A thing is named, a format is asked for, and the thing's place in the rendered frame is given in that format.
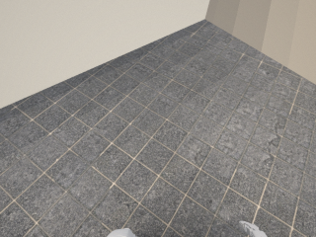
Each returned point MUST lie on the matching robot right hand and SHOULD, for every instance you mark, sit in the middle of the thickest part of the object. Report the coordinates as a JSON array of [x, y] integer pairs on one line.
[[251, 229]]

